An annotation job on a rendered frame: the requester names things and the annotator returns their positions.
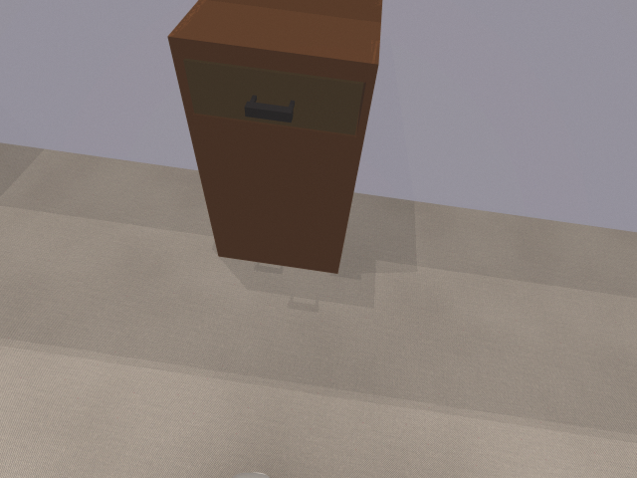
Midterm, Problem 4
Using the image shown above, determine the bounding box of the handle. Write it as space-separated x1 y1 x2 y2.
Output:
245 95 295 122

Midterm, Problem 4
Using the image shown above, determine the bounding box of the cabinet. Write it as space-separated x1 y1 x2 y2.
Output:
167 0 382 274

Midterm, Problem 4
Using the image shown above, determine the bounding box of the drawer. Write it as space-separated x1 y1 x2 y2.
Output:
183 59 364 135

